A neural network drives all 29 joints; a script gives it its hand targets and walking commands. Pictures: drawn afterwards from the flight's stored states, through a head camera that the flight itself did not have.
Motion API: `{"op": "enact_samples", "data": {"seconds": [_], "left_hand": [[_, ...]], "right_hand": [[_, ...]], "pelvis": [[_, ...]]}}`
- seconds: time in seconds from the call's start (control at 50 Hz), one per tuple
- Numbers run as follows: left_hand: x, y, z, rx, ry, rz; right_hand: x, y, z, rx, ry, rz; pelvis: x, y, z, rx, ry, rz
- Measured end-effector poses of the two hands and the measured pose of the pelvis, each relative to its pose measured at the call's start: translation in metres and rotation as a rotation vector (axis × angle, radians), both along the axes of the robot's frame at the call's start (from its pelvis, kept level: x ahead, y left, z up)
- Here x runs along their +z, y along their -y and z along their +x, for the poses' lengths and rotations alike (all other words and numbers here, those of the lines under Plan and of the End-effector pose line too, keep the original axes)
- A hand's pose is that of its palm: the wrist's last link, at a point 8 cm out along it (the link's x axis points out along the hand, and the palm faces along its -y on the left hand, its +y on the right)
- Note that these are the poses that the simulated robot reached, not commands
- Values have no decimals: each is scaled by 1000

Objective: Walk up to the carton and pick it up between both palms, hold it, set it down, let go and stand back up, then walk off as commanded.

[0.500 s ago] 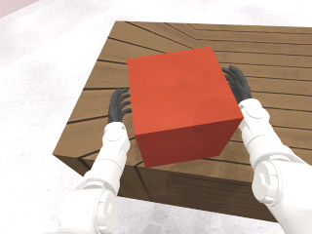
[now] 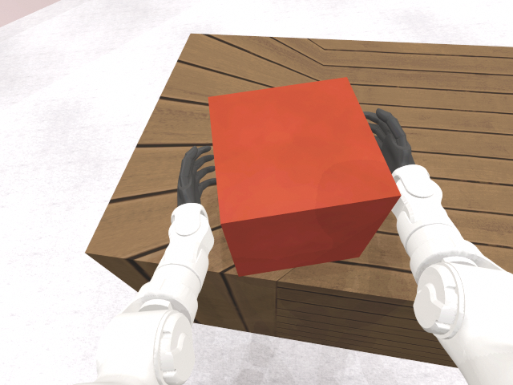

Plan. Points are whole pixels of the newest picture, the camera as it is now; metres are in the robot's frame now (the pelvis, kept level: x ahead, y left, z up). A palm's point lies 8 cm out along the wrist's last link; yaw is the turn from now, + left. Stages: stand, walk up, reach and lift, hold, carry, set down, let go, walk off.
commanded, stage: reach and lift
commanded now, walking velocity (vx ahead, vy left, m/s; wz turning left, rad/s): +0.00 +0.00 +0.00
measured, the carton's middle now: (289, 183) +0.46 +0.00 +0.01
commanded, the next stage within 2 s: none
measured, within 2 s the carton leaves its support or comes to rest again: leaves its support in 0.90 s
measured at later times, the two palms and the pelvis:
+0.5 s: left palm (188, 200) +0.40 +0.16 +0.03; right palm (392, 162) +0.46 -0.16 +0.07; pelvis +0.00 +0.00 +0.00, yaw +0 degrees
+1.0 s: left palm (167, 213) +0.37 +0.19 +0.04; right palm (375, 167) +0.44 -0.12 +0.09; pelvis -0.02 +0.00 +0.00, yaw +0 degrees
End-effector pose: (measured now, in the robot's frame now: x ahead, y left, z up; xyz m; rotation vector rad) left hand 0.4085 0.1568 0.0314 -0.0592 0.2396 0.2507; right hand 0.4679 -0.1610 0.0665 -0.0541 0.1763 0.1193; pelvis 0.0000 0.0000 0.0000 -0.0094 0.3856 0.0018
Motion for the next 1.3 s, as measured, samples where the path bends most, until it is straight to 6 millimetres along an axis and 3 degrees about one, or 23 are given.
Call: {"op": "enact_samples", "data": {"seconds": [0.74, 0.9, 1.04, 1.18, 1.3], "left_hand": [[-1, -8, -9, 8, -31, 15], [5, -18, -24, 41, -68, 33], [18, -31, -41, 56, -64, 63], [48, -33, -57, 46, -32, 66], [63, -37, -76, 27, -69, 63]], "right_hand": [[3, -11, -9, 6, 28, -157], [11, -26, -21, 12, 13, -202], [29, -43, -37, 4, 20, -183], [59, -44, -59, -16, 46, -175], [71, -47, -82, -47, -10, -112]], "pelvis": [[0, 0, -5, 0, 8, 0], [0, 0, -8, 0, 11, 0], [-1, -1, -22, 0, 31, 0], [-1, -2, -39, -1, 63, 1], [-1, -1, -52, -1, 116, 1]]}}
